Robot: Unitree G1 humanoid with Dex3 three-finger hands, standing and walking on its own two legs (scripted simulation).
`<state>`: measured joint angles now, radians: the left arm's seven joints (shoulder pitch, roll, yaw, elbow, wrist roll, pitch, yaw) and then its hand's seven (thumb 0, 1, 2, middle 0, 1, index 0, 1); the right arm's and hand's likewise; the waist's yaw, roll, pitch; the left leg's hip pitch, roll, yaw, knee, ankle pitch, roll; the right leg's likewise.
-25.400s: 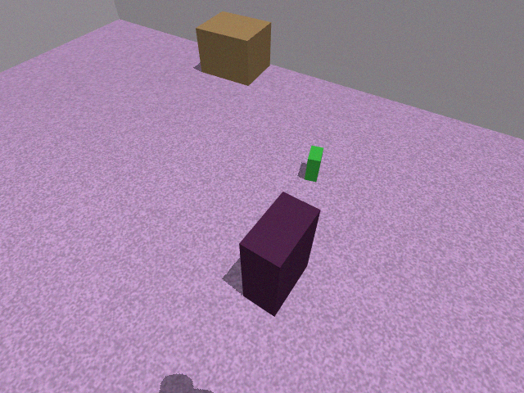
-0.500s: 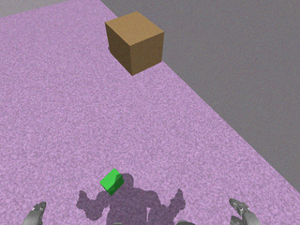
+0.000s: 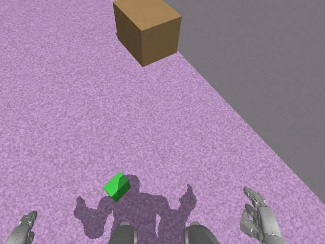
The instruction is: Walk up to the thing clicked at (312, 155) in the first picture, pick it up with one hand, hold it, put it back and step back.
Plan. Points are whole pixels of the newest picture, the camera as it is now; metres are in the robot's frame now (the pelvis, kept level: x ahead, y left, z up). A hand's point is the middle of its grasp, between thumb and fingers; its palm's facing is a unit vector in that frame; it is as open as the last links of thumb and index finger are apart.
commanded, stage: go down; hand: left
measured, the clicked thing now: (117, 187) +0.40 +0.20 -0.62
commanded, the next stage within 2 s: none
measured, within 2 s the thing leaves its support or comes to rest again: neither
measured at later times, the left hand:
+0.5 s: hand (47, 210) +0.24 +0.34 -0.22, palm faces +0.13 -0.97 -0.21, open 17.4 cm
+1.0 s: hand (47, 201) +0.28 +0.37 -0.27, palm faces +0.14 -0.98 -0.13, open 17.5 cm
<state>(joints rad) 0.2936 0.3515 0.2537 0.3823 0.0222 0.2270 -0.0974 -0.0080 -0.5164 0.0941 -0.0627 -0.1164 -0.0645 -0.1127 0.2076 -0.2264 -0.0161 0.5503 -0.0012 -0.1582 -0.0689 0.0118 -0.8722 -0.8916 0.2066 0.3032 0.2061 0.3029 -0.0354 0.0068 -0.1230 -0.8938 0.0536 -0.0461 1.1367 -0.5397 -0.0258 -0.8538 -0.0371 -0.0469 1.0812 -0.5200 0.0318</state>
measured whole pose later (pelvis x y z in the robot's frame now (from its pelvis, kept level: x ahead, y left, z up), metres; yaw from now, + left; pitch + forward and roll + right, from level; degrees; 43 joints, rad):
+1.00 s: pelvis -0.09 +0.00 -0.25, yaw -4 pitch +32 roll -6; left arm -0.39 0.74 0.75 0.96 -0.17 -0.36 -0.62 -0.02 -0.56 0.10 -0.02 -0.10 -0.03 -0.09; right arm 0.11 -0.33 0.06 0.67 -0.02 -0.19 -0.04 0.01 -0.91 -0.90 0.21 0.30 0.21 0.30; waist -0.06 -0.02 -0.14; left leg -1.95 0.04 -0.13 2.06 -0.69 -0.03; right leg -1.89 -0.03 -0.05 1.99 -0.66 0.03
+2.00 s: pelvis -0.10 +0.01 -0.32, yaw -6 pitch +31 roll -7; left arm -0.55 0.88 0.84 1.06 -0.20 -0.39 -0.71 -0.02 -0.49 0.10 -0.01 -0.09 -0.02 -0.07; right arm 0.10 -0.35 0.11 0.68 -0.04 -0.17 -0.01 0.01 -0.91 -0.91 0.21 0.30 0.21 0.30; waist -0.09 -0.04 -0.08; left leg -2.14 0.02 -0.15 2.29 -0.69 -0.03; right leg -2.07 -0.02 -0.04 2.20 -0.67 0.05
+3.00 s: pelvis -0.10 +0.03 -0.41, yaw -13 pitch +15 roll -16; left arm -0.64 0.83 0.68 1.45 -0.17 -0.99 -0.33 -0.02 -0.58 0.06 -0.03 -0.12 -0.07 -0.08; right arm -0.12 -0.38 0.42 0.60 -0.30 -0.05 0.10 0.00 -0.93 -0.90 0.21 0.30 0.21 0.30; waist -0.23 -0.23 0.24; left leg -2.23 0.00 -0.33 2.65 -0.71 -0.02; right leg -2.09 0.05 -0.15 2.42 -0.63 0.06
